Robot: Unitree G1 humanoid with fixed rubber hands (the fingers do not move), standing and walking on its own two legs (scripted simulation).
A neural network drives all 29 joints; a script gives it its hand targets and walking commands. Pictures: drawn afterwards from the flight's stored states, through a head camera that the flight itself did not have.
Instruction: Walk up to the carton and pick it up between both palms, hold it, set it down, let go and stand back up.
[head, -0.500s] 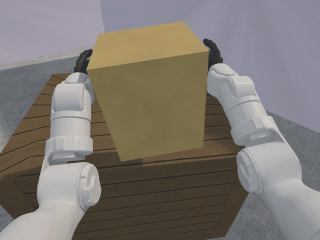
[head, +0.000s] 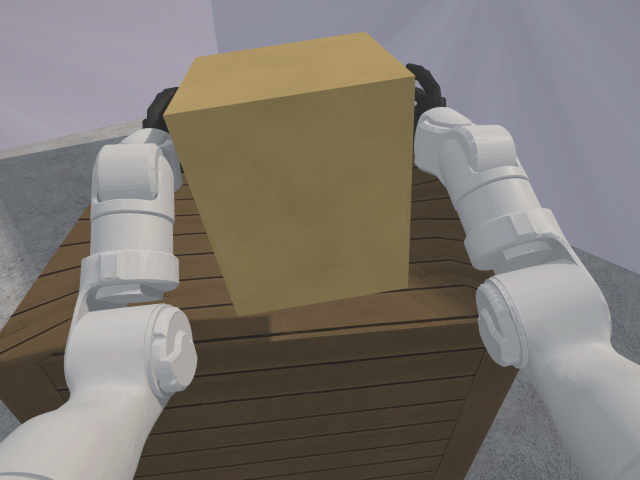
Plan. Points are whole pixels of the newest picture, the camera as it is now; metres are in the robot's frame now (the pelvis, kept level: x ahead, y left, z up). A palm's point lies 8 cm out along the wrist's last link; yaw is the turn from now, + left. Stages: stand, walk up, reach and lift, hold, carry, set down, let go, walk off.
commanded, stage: hold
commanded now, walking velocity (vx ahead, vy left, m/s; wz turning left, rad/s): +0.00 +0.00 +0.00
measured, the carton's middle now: (302, 172) +0.39 +0.00 +0.26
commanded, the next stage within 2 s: none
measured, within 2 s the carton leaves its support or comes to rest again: neither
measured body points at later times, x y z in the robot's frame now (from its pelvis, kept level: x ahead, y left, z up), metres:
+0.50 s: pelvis +0.00 +0.00 +0.00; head -0.08 +0.00 +0.44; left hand +0.39 +0.15 +0.30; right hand +0.39 -0.16 +0.32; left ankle +0.01 +0.12 -0.75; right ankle +0.03 -0.11 -0.75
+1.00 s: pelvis +0.00 +0.00 +0.00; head -0.09 +0.00 +0.44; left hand +0.39 +0.15 +0.31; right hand +0.39 -0.15 +0.33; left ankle +0.01 +0.12 -0.75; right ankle +0.03 -0.11 -0.75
